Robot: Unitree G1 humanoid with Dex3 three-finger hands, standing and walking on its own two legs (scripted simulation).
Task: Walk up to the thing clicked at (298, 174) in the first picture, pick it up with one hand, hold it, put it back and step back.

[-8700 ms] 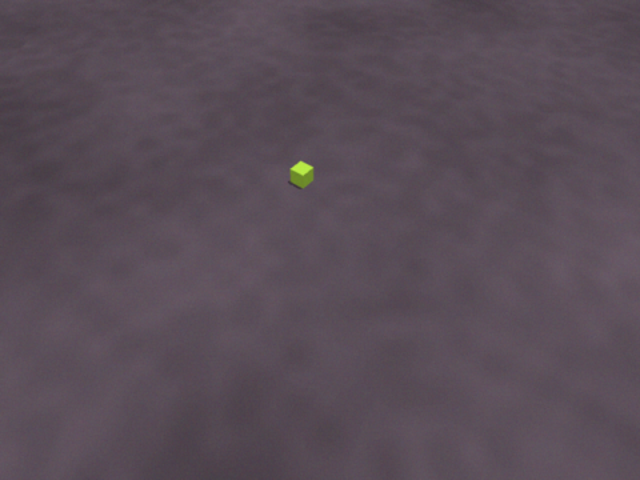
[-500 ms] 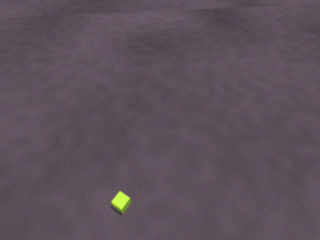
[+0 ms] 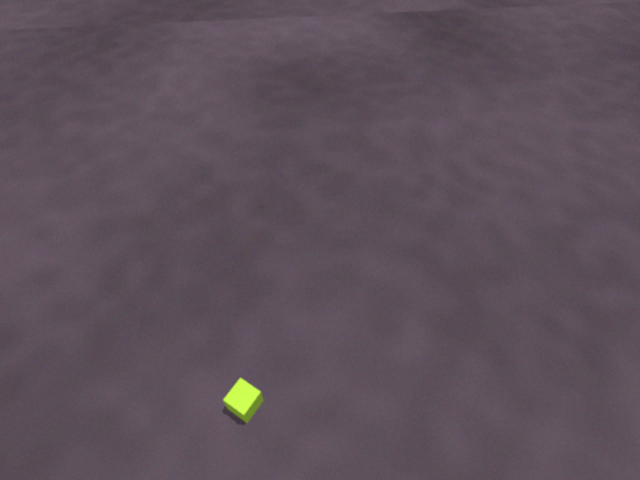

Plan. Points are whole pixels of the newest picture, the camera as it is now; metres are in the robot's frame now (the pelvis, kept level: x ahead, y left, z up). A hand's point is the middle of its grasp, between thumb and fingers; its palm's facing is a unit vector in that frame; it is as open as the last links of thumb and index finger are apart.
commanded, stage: rise first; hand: left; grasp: from above
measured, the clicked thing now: (243, 400) +0.46 +0.23 -0.74
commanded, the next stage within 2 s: none
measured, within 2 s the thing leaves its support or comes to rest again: neither
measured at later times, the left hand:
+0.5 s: hand out of the picture +0.13 +0.26 -0.21, palm faces -0.05 -0.88 -0.48, open 13.6 cm
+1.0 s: hand out of the picture +0.14 +0.29 -0.29, palm faces -0.20 -0.67 -0.71, open 14.2 cm
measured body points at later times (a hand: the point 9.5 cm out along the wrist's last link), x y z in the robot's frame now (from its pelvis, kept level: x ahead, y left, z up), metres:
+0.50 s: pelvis -0.01 +0.01 -0.05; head +0.06 +0.02 +0.39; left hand +0.13 +0.31 -0.18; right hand +0.11 -0.25 -0.16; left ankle -0.02 +0.12 -0.75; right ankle -0.01 -0.13 -0.75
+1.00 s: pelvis -0.03 +0.00 -0.12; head +0.09 +0.02 +0.31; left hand +0.15 +0.32 -0.25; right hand +0.15 -0.24 -0.23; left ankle -0.02 +0.12 -0.75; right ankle -0.01 -0.13 -0.75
